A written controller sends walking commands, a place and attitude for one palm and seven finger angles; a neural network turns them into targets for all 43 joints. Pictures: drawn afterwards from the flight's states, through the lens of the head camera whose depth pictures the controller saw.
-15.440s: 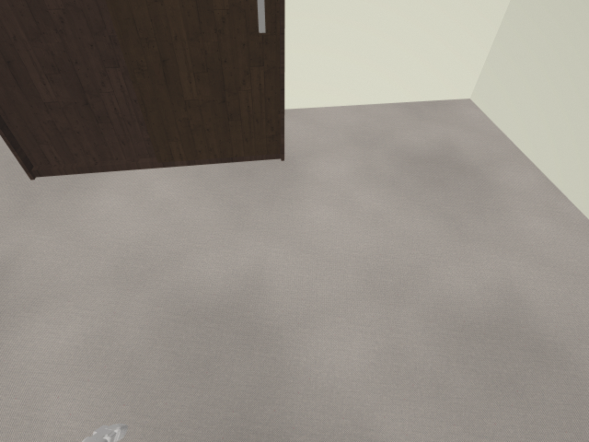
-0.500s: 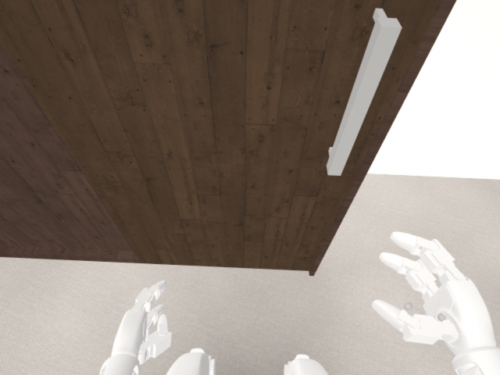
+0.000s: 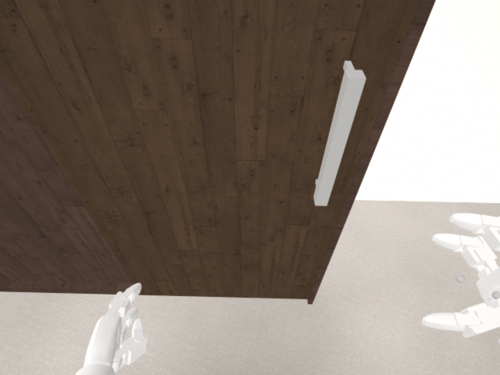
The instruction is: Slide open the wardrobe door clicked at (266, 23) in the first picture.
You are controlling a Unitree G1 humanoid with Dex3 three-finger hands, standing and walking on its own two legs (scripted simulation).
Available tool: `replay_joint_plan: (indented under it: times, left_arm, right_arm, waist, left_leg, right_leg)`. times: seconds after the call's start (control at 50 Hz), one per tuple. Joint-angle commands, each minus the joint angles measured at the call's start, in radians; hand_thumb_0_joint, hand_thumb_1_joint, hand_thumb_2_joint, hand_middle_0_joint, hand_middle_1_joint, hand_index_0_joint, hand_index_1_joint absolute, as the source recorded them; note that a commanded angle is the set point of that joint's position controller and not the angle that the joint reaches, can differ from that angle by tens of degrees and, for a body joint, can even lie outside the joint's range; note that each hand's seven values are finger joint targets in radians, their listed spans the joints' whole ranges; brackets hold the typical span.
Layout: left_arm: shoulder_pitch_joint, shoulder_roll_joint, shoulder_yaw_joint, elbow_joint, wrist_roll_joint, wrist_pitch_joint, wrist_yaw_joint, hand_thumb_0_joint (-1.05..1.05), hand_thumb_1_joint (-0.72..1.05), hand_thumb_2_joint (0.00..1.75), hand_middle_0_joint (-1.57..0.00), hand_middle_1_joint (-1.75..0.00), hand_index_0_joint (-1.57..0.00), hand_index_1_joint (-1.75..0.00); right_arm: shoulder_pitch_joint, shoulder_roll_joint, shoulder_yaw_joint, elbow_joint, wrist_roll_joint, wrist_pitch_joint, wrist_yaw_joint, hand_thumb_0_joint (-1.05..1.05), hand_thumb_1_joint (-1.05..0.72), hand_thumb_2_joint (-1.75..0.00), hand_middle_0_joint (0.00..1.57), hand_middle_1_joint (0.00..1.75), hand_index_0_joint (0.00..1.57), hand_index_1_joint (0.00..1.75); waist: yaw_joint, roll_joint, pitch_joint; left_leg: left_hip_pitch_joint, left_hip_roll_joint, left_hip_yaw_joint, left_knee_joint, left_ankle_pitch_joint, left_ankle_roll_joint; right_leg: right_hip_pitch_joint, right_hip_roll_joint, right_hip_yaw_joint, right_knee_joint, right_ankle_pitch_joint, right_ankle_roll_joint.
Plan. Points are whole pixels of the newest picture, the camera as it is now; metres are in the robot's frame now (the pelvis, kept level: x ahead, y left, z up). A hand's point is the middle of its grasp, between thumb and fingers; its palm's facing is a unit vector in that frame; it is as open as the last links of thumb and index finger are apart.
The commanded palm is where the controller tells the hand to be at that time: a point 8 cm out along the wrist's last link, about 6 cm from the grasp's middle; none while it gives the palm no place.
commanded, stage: raise the hand with hooked fingers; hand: right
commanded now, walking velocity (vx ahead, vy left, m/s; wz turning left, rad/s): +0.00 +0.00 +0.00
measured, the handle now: (332, 142) +0.50 -0.13 +0.12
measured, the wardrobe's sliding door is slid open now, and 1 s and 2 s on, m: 0.00 0.00 0.00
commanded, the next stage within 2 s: move the hooked fingers beside the handle in 0.84 s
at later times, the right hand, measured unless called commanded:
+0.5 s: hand (470, 243) +0.27 -0.27 +0.14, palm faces +0.03 +1.00 -0.04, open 14.0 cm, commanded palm +0.23 -0.32 +0.15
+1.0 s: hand (469, 251) +0.26 -0.26 +0.14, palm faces +0.07 +1.00 -0.03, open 14.0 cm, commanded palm +0.24 -0.31 +0.15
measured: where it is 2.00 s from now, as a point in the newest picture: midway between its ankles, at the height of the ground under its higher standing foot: outside the picture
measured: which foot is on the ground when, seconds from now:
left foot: down 0.00-1.00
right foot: down 0.00-1.00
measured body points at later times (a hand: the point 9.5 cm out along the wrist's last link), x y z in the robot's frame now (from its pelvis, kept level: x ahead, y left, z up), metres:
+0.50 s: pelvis -0.01 +0.00 +0.02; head -0.01 +0.02 +0.47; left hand +0.16 +0.25 -0.05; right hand +0.27 -0.32 +0.15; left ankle +0.01 +0.13 -0.70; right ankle +0.00 -0.12 -0.70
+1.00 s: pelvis -0.01 +0.01 +0.02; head -0.02 +0.02 +0.47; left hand +0.16 +0.25 -0.05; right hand +0.25 -0.31 +0.15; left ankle +0.01 +0.13 -0.70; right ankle +0.00 -0.12 -0.70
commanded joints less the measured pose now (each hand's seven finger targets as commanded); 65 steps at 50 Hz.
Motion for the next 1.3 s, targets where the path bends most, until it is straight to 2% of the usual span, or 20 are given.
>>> replay_joint_plan:
  times: [0.0, 0.08, 0.14, 0.18, 0.24, 0.3, 0.36, 0.4, 0.5, 0.54, 0.62, 0.68, 0.82, 0.94, 1.02, 1.04, 1.08, 1.18, 1.24, 1.28]
  left_arm:
    - [-0.055, 0.156, 0.046, -0.139, -0.012, -0.043, 0.01, 0.0, 0.9, 0.9, -0.2, -0.3, -0.2, -0.3]
    - [-0.066, 0.161, 0.04, -0.147, -0.01, -0.037, 0.026, 0.0, 0.9, 0.9, -0.2, -0.3, -0.2, -0.3]
    - [-0.076, 0.155, 0.034, -0.138, 0.001, -0.043, 0.034, 0.0, 0.9, 0.9, -0.2, -0.3, -0.2, -0.3]
    - [-0.078, 0.139, 0.026, -0.134, 0.0, -0.05, 0.033, 0.0, 0.9, 0.9, -0.2, -0.3, -0.2, -0.3]
    - [-0.077, 0.144, 0.025, -0.112, -0.001, -0.049, 0.036, 0.0, 0.9, 0.9, -0.2, -0.3, -0.2, -0.3]
    - [-0.077, 0.152, 0.025, -0.105, -0.014, -0.038, 0.045, 0.0, 0.9, 0.9, -0.2, -0.3, -0.2, -0.3]
    - [-0.068, 0.161, 0.025, -0.111, -0.021, -0.028, 0.044, 0.0, 0.9, 0.9, -0.2, -0.3, -0.2, -0.3]
    - [-0.068, 0.167, 0.033, -0.125, -0.021, -0.024, 0.039, 0.0, 0.9, 0.9, -0.2, -0.3, -0.2, -0.3]
    - [-0.081, 0.152, 0.041, -0.147, -0.005, -0.037, 0.025, 0.0, 0.9, 0.9, -0.2, -0.3, -0.2, -0.3]
    - [-0.078, 0.15, 0.039, -0.139, 0.002, -0.042, 0.025, 0.0, 0.9, 0.9, -0.2, -0.3, -0.2, -0.3]
    - [-0.08, 0.144, 0.033, -0.115, -0.01, -0.041, 0.038, 0.0, 0.9, 0.9, -0.2, -0.3, -0.2, -0.3]
    - [-0.081, 0.152, 0.032, -0.113, -0.018, -0.039, 0.049, 0.0, 0.9, 0.9, -0.2, -0.3, -0.2, -0.3]
    - [-0.087, 0.155, 0.038, -0.12, -0.012, -0.05, 0.053, 0.0, 0.9, 0.9, -0.2, -0.3, -0.2, -0.3]
    - [-0.086, 0.148, 0.034, -0.112, -0.009, -0.055, 0.046, 0.0, 0.9, 0.9, -0.2, -0.3, -0.2, -0.3]
    - [-0.073, 0.154, 0.031, -0.091, -0.017, -0.044, 0.059, 0.0, 0.9, 0.9, -0.2, -0.3, -0.2, -0.3]
    - [-0.069, 0.159, 0.035, -0.087, -0.017, -0.042, 0.062, 0.0, 0.9, 0.9, -0.2, -0.3, -0.2, -0.3]
    - [-0.071, 0.156, 0.032, -0.089, -0.018, -0.041, 0.066, 0.0, 0.9, 0.9, -0.2, -0.3, -0.2, -0.3]
    - [-0.062, 0.153, 0.035, -0.095, -0.008, -0.037, 0.062, 0.0, 0.9, 0.9, -0.2, -0.3, -0.2, -0.3]
    - [-0.05, 0.154, 0.035, -0.089, -0.008, -0.027, 0.055, 0.0, 0.9, 0.9, -0.2, -0.3, -0.2, -0.3]
    - [-0.05, 0.151, 0.037, -0.098, -0.011, -0.021, 0.05, 0.0, 0.9, 0.9, -0.2, -0.3, -0.2, -0.3]
  right_arm:
    - [-0.146, -0.171, -0.039, -0.055, 0.002, 0.059, 0.05, 0.0, 0.5, -0.3, 0.3, 1.2, 0.3, 1.2]
    - [-0.323, -0.241, -0.069, -0.087, -0.006, 0.1, 0.079, 0.0, 0.5, -0.3, 0.3, 1.2, 0.3, 1.2]
    - [-0.428, -0.343, -0.171, -0.157, 0.006, 0.043, 0.059, 0.0, 0.5, -0.3, 0.3, 1.2, 0.3, 1.2]
    - [-0.441, -0.341, -0.186, -0.163, 0.009, 0.007, 0.05, 0.0, 0.5, -0.3, 0.3, 1.2, 0.3, 1.2]
    - [-0.437, -0.343, -0.196, -0.064, 0.008, 0.014, 0.058, 0.0, 0.5, -0.3, 0.3, 1.2, 0.3, 1.2]
    - [-0.471, -0.319, -0.149, 0.057, 0.002, 0.093, 0.098, 0.0, 0.5, -0.3, 0.3, 1.2, 0.3, 1.2]
    - [-0.437, -0.279, -0.101, 0.185, 0.002, 0.171, 0.137, 0.0, 0.5, -0.3, 0.3, 1.2, 0.3, 1.2]
    - [-0.434, -0.283, -0.098, 0.173, -0.002, 0.187, 0.146, 0.0, 0.5, -0.3, 0.3, 1.2, 0.3, 1.2]
    - [-0.466, -0.363, -0.2, -0.031, 0.015, 0.072, 0.098, 0.0, 0.5, -0.3, 0.3, 1.2, 0.3, 1.2]
    - [-0.471, -0.405, -0.243, -0.077, 0.01, 0.022, 0.061, 0.0, 0.5, -0.3, 0.3, 1.2, 0.3, 1.2]
    - [-0.485, -0.332, -0.178, 0.005, -0.009, 0.032, 0.055, 0.0, 0.5, -0.3, 0.3, 1.2, 0.3, 1.2]
    - [-0.502, -0.307, -0.117, 0.063, -0.027, 0.086, 0.074, 0.0, 0.5, -0.3, 0.3, 1.2, 0.3, 1.2]
    - [-0.498, -0.343, -0.171, 0.045, 0.004, 0.081, 0.1, 0.0, 0.5, -0.3, 0.3, 1.2, 0.3, 1.2]
    - [-0.481, -0.322, -0.157, 0.037, 0.0, 0.056, 0.088, 0.0, 0.5, -0.3, 0.3, 1.2, 0.3, 1.2]
    - [-0.608, -0.295, -0.089, 0.119, -0.021, 0.085, 0.093, 0.0, 0.5, -0.3, 0.3, 1.2, 0.3, 1.2]
    - [-0.635, -0.318, -0.101, 0.125, -0.024, 0.085, 0.09, 0.0, 0.5, -0.3, 0.3, 1.2, 0.3, 1.2]
    - [-0.696, -0.307, -0.073, 0.123, -0.032, 0.084, 0.09, 0.0, 0.5, -0.3, 0.3, 1.2, 0.3, 1.2]
    - [-0.696, -0.344, -0.122, 0.122, -0.04, 0.051, 0.069, 0.0, 0.5, -0.3, 0.3, 1.2, 0.3, 1.2]
    - [-0.658, -0.348, -0.138, 0.179, -0.038, 0.052, 0.058, 0.0, 0.5, -0.3, 0.3, 1.2, 0.3, 1.2]
    - [-0.647, -0.306, -0.104, 0.19, -0.044, 0.069, 0.057, 0.0, 0.5, -0.3, 0.3, 1.2, 0.3, 1.2]
  waist:
    - [0.002, -0.051, -0.048]
    - [0.008, -0.031, -0.096]
    - [-0.009, -0.032, -0.175]
    - [-0.015, -0.092, -0.213]
    - [-0.019, -0.095, -0.176]
    - [-0.006, -0.102, -0.098]
    - [-0.004, -0.02, -0.024]
    - [-0.006, 0.021, -0.057]
    - [-0.031, -0.029, -0.201]
    - [-0.037, -0.033, -0.212]
    - [-0.014, -0.123, -0.099]
    - [0.002, -0.095, -0.013]
    - [-0.008, 0.016, -0.119]
    - [-0.015, -0.051, -0.12]
    - [0.024, -0.041, -0.032]
    - [0.026, -0.004, -0.036]
    - [0.032, -0.047, -0.062]
    - [0.009, -0.057, -0.192]
    - [-0.002, -0.037, -0.18]
    - [0.001, -0.04, -0.164]
  left_leg:
    - [0.071, -0.038, -0.009, -0.143, 0.217, 0.026]
    - [0.102, -0.038, -0.014, -0.167, 0.201, 0.026]
    - [0.16, -0.04, -0.019, -0.168, 0.23, 0.032]
    - [0.181, -0.039, -0.018, -0.166, 0.257, 0.037]
    - [0.19, -0.037, -0.016, -0.181, 0.27, 0.039]
    - [0.16, -0.029, -0.018, -0.21, 0.25, 0.033]
    - [0.15, -0.025, -0.02, -0.238, 0.228, 0.03]
    - [0.155, -0.025, -0.02, -0.238, 0.228, 0.027]
    - [0.222, -0.026, -0.033, -0.216, 0.266, 0.034]
    - [0.235, -0.03, -0.036, -0.215, 0.252, 0.034]
    - [0.172, -0.024, -0.04, -0.241, 0.172, 0.032]
    - [0.134, -0.021, -0.049, -0.276, 0.083, 0.027]
    - [0.196, -0.018, -0.067, -0.272, 0.126, 0.02]
    - [0.2, -0.021, -0.057, -0.248, 0.196, 0.026]
    - [0.114, -0.02, -0.057, -0.272, 0.091, 0.02]
    - [0.128, -0.02, -0.061, -0.275, 0.086, 0.021]
    - [0.116, -0.017, -0.063, -0.273, 0.075, 0.02]
    - [0.182, -0.018, -0.051, -0.232, 0.189, 0.028]
    - [0.199, -0.02, -0.041, -0.223, 0.233, 0.032]
    - [0.181, -0.019, -0.034, -0.218, 0.254, 0.03]
  right_leg:
    - [0.052, 0.043, 0.014, -0.193, 0.23, -0.022]
    - [0.1, 0.043, 0.022, -0.21, 0.227, -0.03]
    - [0.156, 0.043, 0.026, -0.216, 0.274, -0.03]
    - [0.204, 0.045, 0.027, -0.228, 0.31, -0.025]
    - [0.198, 0.042, 0.024, -0.241, 0.314, -0.023]
    - [0.181, 0.043, 0.019, -0.268, 0.271, -0.022]
    - [0.132, 0.044, 0.019, -0.278, 0.241, -0.027]
    - [0.135, 0.046, 0.017, -0.275, 0.248, -0.032]
    - [0.2, 0.049, 0.009, -0.261, 0.307, -0.031]
    - [0.198, 0.045, 0.007, -0.263, 0.302, -0.031]
    - [0.183, 0.045, -0.002, -0.289, 0.211, -0.026]
    - [0.153, 0.044, 0.002, -0.305, 0.132, -0.032]
    - [0.164, 0.047, 0.004, -0.272, 0.192, -0.036]
    - [0.179, 0.044, -0.005, -0.27, 0.233, -0.034]
    - [0.152, 0.044, 0.003, -0.283, 0.141, -0.033]
    - [0.148, 0.04, 0.006, -0.279, 0.147, -0.035]
    - [0.164, 0.045, 0.004, -0.279, 0.134, -0.035]
    - [0.201, 0.046, 0.008, -0.27, 0.228, -0.033]
    - [0.182, 0.042, 0.008, -0.275, 0.262, -0.029]
    - [0.179, 0.042, 0.004, -0.282, 0.27, -0.027]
